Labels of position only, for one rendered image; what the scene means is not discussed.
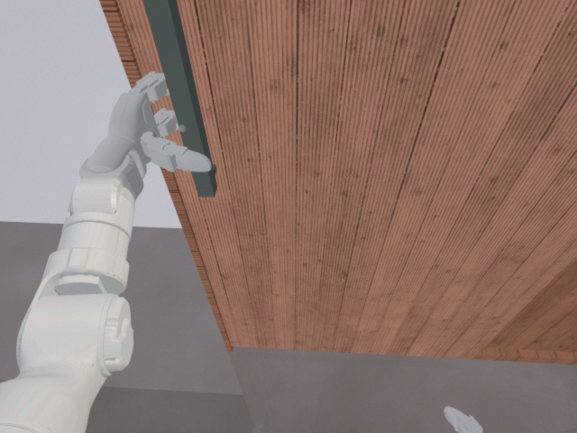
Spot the robot left upper arm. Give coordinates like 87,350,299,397
0,293,133,433

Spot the left robot hand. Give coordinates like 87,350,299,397
107,71,212,172

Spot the right robot hand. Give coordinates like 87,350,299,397
444,406,483,433

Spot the left robot forearm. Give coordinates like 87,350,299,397
16,136,147,371

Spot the handle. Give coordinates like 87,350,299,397
143,0,217,198

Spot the wardrobe door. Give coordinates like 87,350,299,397
117,0,577,359
484,256,577,352

